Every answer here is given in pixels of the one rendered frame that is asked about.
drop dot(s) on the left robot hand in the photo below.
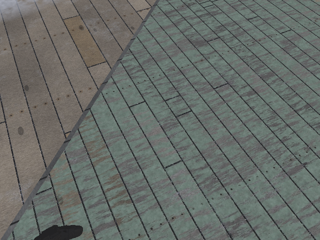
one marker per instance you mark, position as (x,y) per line
(56,232)

